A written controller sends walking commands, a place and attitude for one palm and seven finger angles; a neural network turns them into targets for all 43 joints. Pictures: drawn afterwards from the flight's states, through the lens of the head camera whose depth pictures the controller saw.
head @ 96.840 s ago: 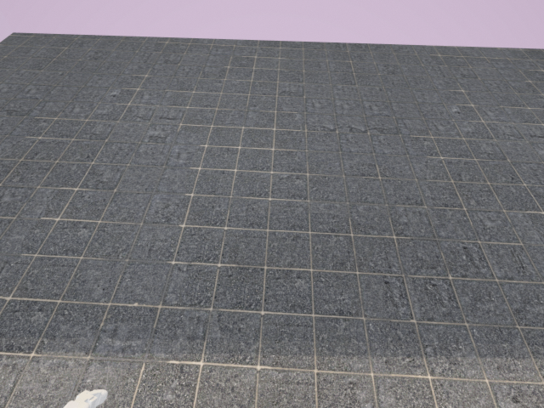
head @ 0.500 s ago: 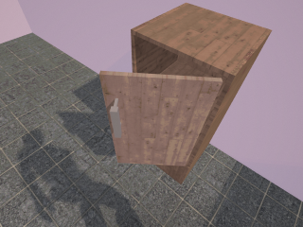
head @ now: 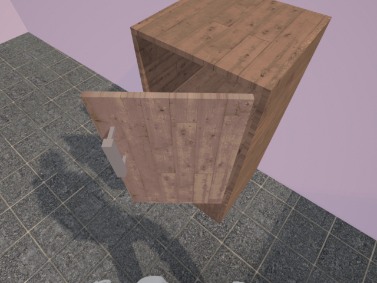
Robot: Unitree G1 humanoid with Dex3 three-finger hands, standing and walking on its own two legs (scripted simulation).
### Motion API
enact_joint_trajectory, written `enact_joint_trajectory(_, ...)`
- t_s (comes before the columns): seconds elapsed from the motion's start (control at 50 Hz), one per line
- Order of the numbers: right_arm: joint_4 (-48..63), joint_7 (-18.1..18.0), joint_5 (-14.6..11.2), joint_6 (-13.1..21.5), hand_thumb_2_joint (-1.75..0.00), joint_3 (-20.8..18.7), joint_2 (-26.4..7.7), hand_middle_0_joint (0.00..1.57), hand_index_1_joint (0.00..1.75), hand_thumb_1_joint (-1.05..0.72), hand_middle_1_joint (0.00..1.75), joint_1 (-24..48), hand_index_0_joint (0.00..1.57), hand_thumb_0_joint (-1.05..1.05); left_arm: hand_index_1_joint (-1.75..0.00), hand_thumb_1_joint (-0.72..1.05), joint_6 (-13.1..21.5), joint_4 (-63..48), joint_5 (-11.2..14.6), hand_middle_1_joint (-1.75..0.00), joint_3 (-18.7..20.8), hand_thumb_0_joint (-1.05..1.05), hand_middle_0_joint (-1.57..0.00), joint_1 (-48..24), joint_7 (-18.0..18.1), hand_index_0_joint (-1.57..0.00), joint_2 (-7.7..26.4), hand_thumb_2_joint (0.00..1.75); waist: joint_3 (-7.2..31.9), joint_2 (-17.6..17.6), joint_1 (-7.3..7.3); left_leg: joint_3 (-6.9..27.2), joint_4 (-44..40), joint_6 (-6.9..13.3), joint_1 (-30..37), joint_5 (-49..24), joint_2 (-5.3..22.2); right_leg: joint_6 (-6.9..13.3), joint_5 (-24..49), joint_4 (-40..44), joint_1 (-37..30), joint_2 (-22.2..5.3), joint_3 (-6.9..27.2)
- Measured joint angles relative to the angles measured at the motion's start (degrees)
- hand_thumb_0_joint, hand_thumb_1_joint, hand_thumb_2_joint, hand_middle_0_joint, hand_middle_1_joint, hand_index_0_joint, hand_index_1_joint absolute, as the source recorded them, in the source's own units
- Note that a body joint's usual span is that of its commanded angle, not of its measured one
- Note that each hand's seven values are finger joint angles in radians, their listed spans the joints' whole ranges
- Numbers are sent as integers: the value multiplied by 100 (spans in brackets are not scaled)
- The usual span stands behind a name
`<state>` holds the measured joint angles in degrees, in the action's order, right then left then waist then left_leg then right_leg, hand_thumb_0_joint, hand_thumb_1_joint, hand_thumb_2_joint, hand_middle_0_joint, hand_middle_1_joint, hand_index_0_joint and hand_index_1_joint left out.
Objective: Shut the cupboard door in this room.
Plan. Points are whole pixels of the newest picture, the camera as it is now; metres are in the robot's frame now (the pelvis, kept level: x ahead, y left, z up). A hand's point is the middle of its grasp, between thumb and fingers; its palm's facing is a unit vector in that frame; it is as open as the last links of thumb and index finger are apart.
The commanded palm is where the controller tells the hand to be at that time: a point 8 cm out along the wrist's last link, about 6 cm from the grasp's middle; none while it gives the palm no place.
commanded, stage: come to a stop and stand still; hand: left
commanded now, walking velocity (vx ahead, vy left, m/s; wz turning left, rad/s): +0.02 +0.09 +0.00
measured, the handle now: (117, 152) +0.42 +0.21 -0.03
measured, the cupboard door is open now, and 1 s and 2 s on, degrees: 37 37 37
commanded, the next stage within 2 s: look again from close up in 0.96 s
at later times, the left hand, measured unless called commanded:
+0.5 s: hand out of the picture -0.01 +0.20 -0.17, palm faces -0.01 -0.98 -0.18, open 7.4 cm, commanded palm none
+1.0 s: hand out of the picture -0.07 +0.20 -0.16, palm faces -0.01 -0.98 -0.21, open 7.4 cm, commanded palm none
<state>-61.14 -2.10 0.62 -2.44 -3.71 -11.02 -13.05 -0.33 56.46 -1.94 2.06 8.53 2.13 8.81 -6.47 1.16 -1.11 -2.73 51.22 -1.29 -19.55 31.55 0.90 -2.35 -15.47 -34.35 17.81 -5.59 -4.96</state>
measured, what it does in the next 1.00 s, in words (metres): steps on the spot: left foot, then right foot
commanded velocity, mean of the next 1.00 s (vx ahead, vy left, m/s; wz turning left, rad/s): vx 0.00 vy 0.00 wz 0.00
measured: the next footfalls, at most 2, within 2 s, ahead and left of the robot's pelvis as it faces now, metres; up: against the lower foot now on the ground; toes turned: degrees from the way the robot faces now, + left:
left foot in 0.10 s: +0.03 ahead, +0.09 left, +0.00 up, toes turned +4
right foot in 0.42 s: +0.00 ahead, -0.11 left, +0.00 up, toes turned -1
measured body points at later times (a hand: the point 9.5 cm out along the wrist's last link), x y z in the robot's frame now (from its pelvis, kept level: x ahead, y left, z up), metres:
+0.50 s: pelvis -0.02 +0.03 +0.01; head +0.00 +0.04 +0.46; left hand -0.01 +0.25 -0.15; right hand +0.03 -0.20 -0.14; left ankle -0.01 +0.08 -0.73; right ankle -0.06 -0.11 -0.73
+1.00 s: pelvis -0.04 +0.03 +0.01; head -0.04 +0.02 +0.46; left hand -0.07 +0.25 -0.14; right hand -0.05 -0.18 -0.16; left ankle -0.01 +0.08 -0.73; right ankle -0.06 -0.10 -0.73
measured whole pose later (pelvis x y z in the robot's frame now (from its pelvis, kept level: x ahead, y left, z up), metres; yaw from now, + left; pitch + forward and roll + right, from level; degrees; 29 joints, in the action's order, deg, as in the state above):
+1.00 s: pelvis -0.04 +0.03 +0.01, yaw -1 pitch -1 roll +0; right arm -61.6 -0.8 1.0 0.2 1.1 -8.7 -18.7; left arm 0.6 62.7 -1.0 -1.6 20.7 2.5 8.1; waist -0.7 2.0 -0.4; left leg -7.4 27.0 5.6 -14.4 12.0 -2.7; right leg -0.8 -16.9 -29.1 10.9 -2.9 -3.1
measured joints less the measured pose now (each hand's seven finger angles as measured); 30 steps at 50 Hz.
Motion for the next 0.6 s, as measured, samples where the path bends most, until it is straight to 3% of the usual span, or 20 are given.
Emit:
enact_joint_trajectory(0.08,209,61,9,51,-90,22,38,20,30,-91,30,182,20,1,-29,92,-96,-72,6,-30,41,1,-20,-11,30,-20,25,90,3,-208,75,-218,-1010,0,213,-749,-131,-89,29,-40,40,-74,22)
enact_joint_trajectory(0.12,288,82,37,136,-90,47,98,20,30,-91,30,215,20,1,-29,92,-192,-65,46,-30,70,1,-20,22,19,-20,99,90,40,-346,108,-299,-1446,288,356,-1172,-177,-92,-147,-253,134,-97,101)
enact_joint_trajectory(0.16,331,84,82,177,-90,96,186,20,30,-91,30,238,20,1,-29,92,-317,3,56,-30,92,1,-20,43,29,-20,157,90,85,-453,145,-372,-1537,558,407,-1208,-226,2,-794,-772,275,-1,329)
enact_joint_trajectory(0.24,322,17,95,221,-90,174,306,20,30,-92,30,278,20,0,-29,91,-323,103,51,-30,77,1,-20,150,18,-20,186,90,170,-453,191,-378,-2120,687,606,-1503,-277,86,-1035,-1628,347,205,462)
enact_joint_trajectory(0.34,243,0,64,282,-90,210,299,20,30,-93,30,335,20,0,-29,91,-246,256,74,-30,-30,1,-20,372,25,-20,129,90,248,-393,216,-439,-2596,725,781,-1772,-357,57,-963,-751,-247,227,289)
enact_joint_trajectory(0.42,110,-2,9,319,-90,234,326,20,30,-92,30,311,20,0,-29,91,-144,421,85,-30,-117,1,-20,527,51,-20,92,90,315,-421,217,-544,-2562,713,777,-1770,-477,77,-204,629,-912,166,281)
enact_joint_trajectory(0.5,-64,-12,-30,299,-89,192,215,20,30,-94,30,302,20,0,-29,91,-69,621,88,-30,-208,1,-20,654,64,-20,-55,90,343,-189,143,-534,-2675,681,890,-1848,-386,26,-151,910,-1090,264,264)
enact_joint_trajectory(0.6,-304,31,-23,281,-90,262,200,20,30,-94,30,111,20,0,-29,91,-52,726,96,-30,-257,1,-20,785,48,-20,-76,90,426,-246,126,-537,-2905,657,1010,-2019,-366,51,12,1100,-1184,300,268)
